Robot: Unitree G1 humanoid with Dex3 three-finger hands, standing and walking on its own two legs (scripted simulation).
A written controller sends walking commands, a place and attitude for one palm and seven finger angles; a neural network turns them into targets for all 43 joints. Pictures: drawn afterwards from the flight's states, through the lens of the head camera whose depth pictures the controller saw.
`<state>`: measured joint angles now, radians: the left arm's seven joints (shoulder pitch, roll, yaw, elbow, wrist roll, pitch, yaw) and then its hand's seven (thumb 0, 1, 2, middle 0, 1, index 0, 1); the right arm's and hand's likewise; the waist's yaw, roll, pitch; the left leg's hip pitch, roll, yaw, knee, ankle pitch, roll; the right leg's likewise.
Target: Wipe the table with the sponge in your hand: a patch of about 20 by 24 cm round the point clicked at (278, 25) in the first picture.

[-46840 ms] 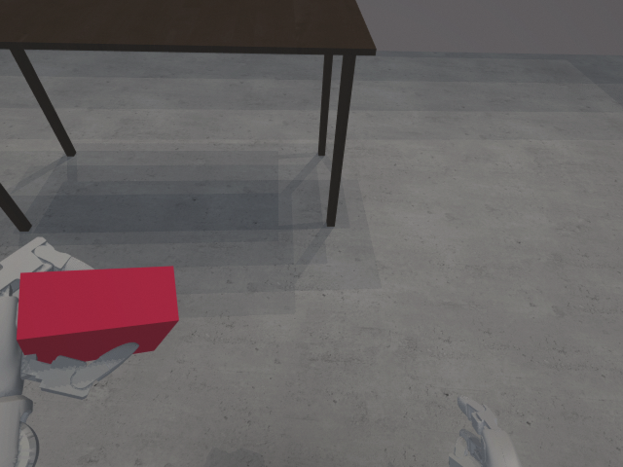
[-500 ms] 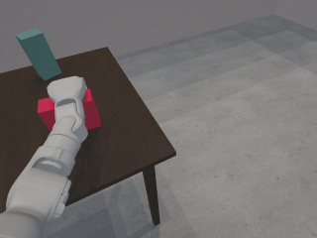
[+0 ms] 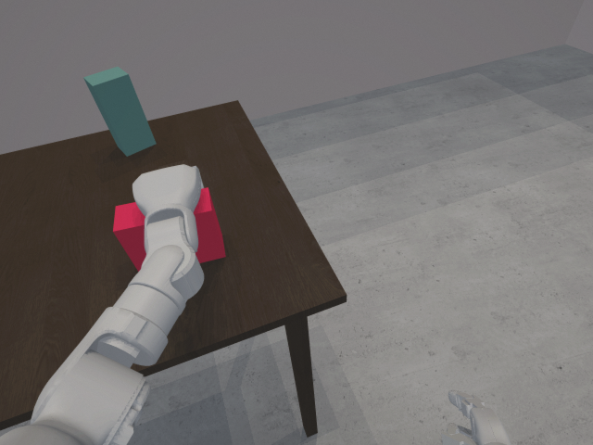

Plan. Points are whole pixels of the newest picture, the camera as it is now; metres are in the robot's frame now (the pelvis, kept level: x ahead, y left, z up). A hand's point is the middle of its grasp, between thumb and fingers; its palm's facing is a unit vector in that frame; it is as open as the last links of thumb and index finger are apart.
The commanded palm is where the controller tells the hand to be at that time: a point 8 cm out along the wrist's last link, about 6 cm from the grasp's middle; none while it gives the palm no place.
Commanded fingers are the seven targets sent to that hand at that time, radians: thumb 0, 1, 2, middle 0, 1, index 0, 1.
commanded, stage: wipe back along the third lane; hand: left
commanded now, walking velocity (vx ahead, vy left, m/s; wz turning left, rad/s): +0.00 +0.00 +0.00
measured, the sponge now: (177, 240) +0.39 +0.23 +0.07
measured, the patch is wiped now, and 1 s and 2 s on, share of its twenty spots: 0.90 0.90 0.90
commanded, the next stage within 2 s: slide back across to the middle lane in 0.76 s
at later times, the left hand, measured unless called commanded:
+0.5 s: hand (188, 244) +0.34 +0.19 +0.12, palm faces +0.07 -0.04 -1.00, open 9.5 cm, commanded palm +0.31 +0.18 +0.15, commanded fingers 0.00 0.10 1.30 -1.20 -1.60 -1.20 -1.60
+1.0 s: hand (191, 261) +0.31 +0.17 +0.12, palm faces +0.10 -0.08 -0.99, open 9.5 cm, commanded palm +0.27 +0.18 +0.16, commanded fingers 0.00 0.10 1.30 -1.20 -1.60 -1.20 -1.60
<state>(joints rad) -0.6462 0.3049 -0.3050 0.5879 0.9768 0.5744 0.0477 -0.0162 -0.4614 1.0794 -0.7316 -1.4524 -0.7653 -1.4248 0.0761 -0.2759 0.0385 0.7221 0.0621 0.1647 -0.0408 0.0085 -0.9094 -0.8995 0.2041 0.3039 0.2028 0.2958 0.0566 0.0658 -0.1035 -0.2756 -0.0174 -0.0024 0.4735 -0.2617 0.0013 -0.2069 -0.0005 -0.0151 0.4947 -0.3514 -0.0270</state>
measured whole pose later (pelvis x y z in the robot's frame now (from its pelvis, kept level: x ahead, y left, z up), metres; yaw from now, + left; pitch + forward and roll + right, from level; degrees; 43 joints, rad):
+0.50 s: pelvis -0.01 -0.01 +0.00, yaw -1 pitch +0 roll +2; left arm -0.41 0.31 -0.35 0.24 0.97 0.67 0.02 0.02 -0.46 1.08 -0.73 -1.45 -0.77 -1.42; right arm 0.02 -0.29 0.06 0.70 0.07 0.16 -0.02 0.01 -0.91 -0.90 0.20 0.30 0.20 0.30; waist 0.07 0.09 -0.08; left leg -0.22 -0.01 0.01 0.47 -0.26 -0.01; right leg -0.17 0.01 0.00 0.52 -0.36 -0.04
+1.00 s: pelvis -0.01 -0.01 +0.00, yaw -2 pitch -1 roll +2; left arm -0.28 0.31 -0.36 0.09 0.96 0.69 0.03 0.02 -0.46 1.07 -0.71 -1.46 -0.77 -1.42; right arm 0.01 -0.27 0.07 0.71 0.07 0.16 0.00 0.01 -0.91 -0.90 0.20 0.30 0.20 0.30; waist 0.08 0.11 -0.08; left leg -0.18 0.00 0.03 0.46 -0.25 -0.02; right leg -0.14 0.02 0.01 0.53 -0.36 -0.04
